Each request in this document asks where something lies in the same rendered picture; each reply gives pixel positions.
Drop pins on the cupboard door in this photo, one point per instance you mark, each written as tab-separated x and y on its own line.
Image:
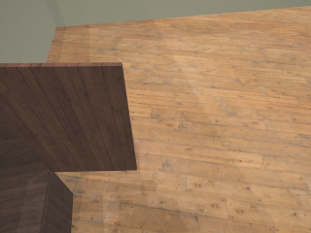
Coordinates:
73	115

